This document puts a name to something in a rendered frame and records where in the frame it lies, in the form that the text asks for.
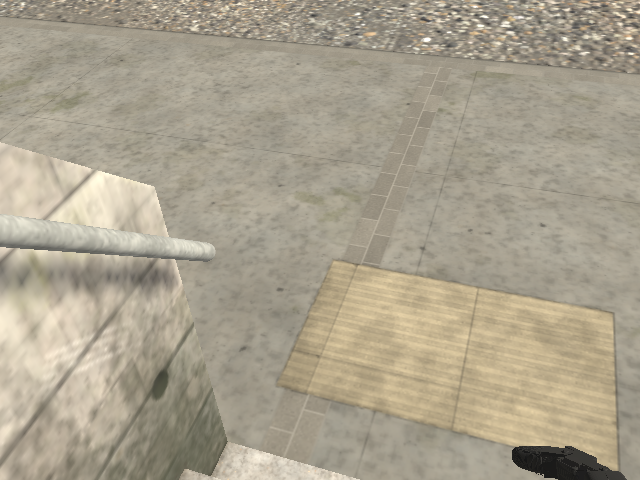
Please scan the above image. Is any robot right hand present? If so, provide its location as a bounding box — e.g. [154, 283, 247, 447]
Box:
[512, 446, 627, 480]

